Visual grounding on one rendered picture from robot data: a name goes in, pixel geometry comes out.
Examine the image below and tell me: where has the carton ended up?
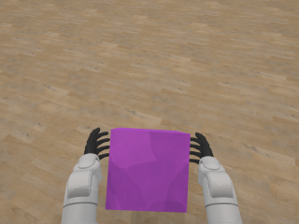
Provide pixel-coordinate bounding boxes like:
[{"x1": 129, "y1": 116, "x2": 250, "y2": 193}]
[{"x1": 105, "y1": 127, "x2": 191, "y2": 213}]

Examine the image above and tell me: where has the robot right hand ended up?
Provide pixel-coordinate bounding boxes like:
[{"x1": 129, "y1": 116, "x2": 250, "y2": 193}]
[{"x1": 189, "y1": 133, "x2": 214, "y2": 164}]

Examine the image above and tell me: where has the robot left hand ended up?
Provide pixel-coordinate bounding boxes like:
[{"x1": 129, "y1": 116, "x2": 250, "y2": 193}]
[{"x1": 83, "y1": 127, "x2": 110, "y2": 160}]

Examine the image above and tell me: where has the right robot forearm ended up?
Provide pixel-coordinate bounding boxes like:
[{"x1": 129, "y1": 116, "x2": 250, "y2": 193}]
[{"x1": 198, "y1": 156, "x2": 243, "y2": 224}]

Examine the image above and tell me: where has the left robot forearm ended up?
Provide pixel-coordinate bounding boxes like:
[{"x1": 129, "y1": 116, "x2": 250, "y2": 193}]
[{"x1": 61, "y1": 153, "x2": 103, "y2": 224}]

